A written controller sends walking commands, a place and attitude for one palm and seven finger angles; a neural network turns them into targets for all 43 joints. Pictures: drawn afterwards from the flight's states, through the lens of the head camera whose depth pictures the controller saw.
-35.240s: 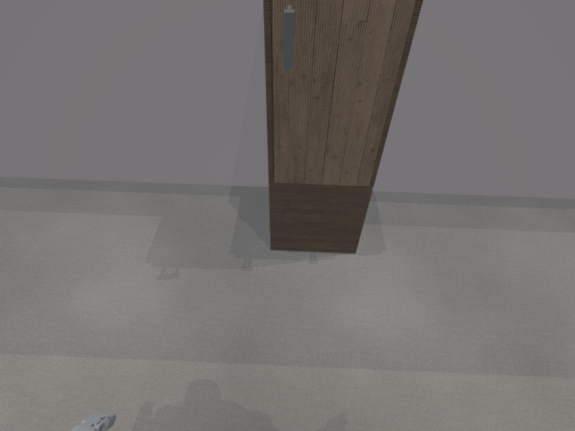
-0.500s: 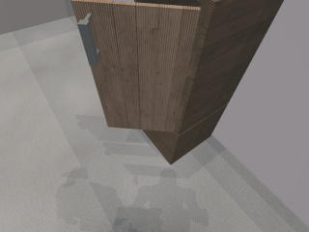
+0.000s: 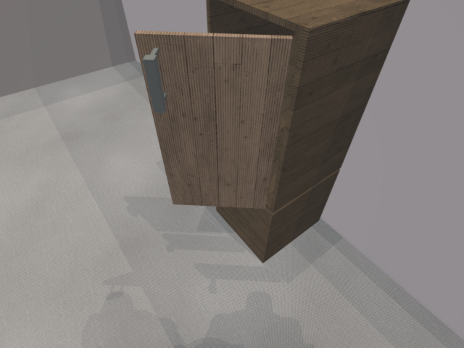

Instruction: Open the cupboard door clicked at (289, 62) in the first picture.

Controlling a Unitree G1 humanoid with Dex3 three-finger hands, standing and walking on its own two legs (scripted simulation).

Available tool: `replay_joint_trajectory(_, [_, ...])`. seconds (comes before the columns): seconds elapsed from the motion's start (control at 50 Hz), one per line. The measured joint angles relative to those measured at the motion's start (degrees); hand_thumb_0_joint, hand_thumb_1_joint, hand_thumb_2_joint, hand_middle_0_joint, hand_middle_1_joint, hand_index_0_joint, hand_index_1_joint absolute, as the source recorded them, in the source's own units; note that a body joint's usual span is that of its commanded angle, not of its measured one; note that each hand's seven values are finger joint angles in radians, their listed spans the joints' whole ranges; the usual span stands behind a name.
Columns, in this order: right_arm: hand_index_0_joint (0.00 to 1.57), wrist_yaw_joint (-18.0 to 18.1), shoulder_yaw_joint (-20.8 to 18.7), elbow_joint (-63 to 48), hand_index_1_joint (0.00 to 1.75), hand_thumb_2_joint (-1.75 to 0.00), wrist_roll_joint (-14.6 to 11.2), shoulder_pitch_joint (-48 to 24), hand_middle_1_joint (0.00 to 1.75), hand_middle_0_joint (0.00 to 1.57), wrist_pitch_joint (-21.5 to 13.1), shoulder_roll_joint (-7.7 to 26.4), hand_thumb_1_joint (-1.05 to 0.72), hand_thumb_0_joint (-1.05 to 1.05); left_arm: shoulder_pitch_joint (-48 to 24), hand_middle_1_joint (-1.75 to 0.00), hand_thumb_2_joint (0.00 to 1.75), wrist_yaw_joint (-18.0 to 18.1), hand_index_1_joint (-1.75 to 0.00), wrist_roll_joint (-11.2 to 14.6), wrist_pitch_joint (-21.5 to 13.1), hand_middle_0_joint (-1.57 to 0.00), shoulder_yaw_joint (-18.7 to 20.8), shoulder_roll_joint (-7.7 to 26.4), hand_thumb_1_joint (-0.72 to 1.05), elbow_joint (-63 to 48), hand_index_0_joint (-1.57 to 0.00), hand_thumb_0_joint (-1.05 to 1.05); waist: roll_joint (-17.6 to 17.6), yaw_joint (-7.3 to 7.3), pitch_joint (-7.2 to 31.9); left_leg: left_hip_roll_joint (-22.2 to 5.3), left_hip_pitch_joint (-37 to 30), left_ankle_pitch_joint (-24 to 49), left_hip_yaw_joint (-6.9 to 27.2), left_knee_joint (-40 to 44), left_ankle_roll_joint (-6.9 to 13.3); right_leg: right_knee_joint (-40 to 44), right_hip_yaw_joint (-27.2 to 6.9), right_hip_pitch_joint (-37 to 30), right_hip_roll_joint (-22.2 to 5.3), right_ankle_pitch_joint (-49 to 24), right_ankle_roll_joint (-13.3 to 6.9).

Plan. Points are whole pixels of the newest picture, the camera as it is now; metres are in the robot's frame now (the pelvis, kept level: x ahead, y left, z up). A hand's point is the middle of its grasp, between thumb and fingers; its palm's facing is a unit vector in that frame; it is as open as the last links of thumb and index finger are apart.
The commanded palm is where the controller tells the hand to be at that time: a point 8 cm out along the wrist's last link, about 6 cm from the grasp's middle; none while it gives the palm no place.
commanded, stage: come to a stop and stand still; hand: left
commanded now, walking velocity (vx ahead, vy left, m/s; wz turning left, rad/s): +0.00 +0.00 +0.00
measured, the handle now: (157, 80) +0.62 +0.21 +0.16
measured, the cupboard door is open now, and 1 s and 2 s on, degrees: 50 50 50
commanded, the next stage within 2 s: look again from close up in 0.44 s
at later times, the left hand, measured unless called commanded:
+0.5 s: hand out of the picture +0.01 +0.17 -0.17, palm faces +0.02 -0.98 -0.22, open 7.4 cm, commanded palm none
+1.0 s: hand out of the picture +0.02 +0.15 -0.17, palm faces +0.03 -0.98 -0.19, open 7.4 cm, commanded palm none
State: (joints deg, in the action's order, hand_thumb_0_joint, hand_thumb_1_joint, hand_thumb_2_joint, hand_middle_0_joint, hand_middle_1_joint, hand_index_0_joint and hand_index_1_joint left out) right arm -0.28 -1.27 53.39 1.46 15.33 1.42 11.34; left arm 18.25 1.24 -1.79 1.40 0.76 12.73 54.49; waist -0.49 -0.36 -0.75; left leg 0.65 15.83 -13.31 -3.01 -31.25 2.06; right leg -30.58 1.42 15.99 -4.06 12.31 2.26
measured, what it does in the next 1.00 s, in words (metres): stands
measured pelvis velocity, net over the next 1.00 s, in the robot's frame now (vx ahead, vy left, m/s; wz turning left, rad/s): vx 0.02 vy -0.02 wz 0.00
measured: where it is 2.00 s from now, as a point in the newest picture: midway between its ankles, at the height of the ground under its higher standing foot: outside the picture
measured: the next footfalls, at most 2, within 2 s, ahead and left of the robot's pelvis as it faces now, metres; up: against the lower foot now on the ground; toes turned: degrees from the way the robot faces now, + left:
none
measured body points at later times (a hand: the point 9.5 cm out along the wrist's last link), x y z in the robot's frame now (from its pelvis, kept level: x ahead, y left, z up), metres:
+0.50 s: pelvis -0.01 -0.02 +0.00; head -0.01 -0.02 +0.45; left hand +0.01 +0.22 -0.15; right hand -0.02 -0.27 -0.15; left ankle +0.04 +0.10 -0.73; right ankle +0.05 -0.15 -0.73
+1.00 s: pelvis +0.02 -0.02 +0.01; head +0.03 -0.02 +0.46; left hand +0.02 +0.20 -0.15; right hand +0.05 -0.25 -0.15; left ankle +0.04 +0.10 -0.73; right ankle +0.05 -0.15 -0.73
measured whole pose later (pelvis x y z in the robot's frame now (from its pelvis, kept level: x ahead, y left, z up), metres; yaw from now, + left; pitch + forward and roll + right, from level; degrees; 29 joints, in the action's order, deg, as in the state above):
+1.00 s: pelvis +0.02 -0.02 +0.01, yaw +0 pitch -1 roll +0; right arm 1.0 -0.5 63.0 0.7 14.3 0.0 9.5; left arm 17.3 2.2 -1.3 -0.1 0.1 8.4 62.7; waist 0.0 -0.1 -1.2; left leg -0.3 12.4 -12.2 -1.8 -25.6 0.4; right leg -25.1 2.1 12.5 -2.5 11.5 1.5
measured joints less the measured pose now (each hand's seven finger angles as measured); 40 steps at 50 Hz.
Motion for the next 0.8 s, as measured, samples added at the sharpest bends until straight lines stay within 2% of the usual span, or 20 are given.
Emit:
replay_joint_trajectory(0.16, [0.2,0.3,-0.7,4.1,0.29,-0.9,0.0,3.2,0.3,0.2,0.1,1.3,-0.91,0.0,0.9,-0.3,0.9,0.0,-0.3,0.1,-0.3,-0.2,0.2,-0.8,0.9,2.7,-0.2,0.0,0.1,0.89,0.0,-0.6,0.5,1.7,0.5,1.7,-0.9,1.0,0.5,0.7,0.7,-1.2,-0.8])
replay_joint_trajectory(0.36, [0.2,0.6,-0.7,7.1,0.29,-0.9,0.0,4.2,0.3,0.2,-0.3,1.1,-0.91,0.0,-0.4,-0.3,0.9,-0.1,-0.3,0.4,-0.6,-0.2,0.4,-1.4,0.9,4.9,-0.2,0.0,0.5,1.33,0.2,-1.5,1.5,2.0,1.5,1.7,-1.7,1.7,1.1,1.2,1.9,-1.4,-1.7])
replay_joint_trajectory(0.8, [0.2,1.0,0.7,8.8,0.29,-0.9,-0.5,0.4,0.3,0.2,-1.4,-2.3,-0.91,0.0,-1.3,-0.3,0.9,0.7,-0.3,0.5,-1.4,-0.2,-0.2,-3.4,0.91,7.2,-0.2,0.0,0.3,0.48,0.0,-0.9,-1.1,1.6,1.7,4.3,-1.6,4.6,1.1,-1.6,1.5,-1.3,-0.9])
